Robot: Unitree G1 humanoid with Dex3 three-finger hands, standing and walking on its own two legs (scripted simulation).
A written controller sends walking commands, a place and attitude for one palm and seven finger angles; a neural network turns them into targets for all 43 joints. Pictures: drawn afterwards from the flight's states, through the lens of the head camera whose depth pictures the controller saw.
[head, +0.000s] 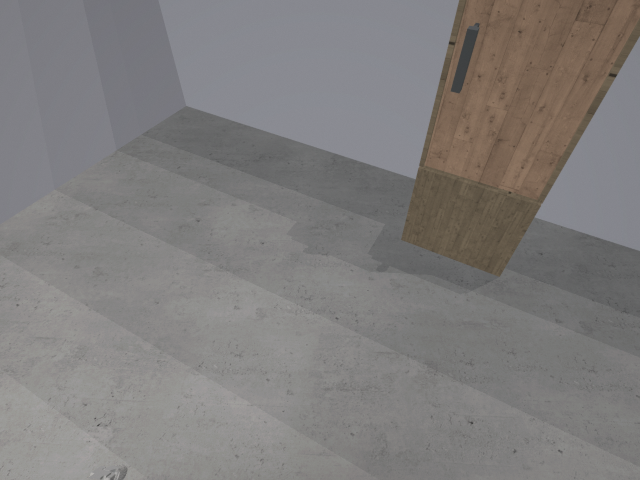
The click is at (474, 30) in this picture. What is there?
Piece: cupboard door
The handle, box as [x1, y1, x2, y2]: [451, 23, 479, 92]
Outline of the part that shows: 479,23 475,23 473,26 469,26 467,29 451,91 459,92 461,89 478,31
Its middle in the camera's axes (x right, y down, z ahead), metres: +0.39 -0.49 +1.05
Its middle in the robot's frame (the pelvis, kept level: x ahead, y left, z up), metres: +1.14 -0.34 +0.04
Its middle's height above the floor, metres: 0.81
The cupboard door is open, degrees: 0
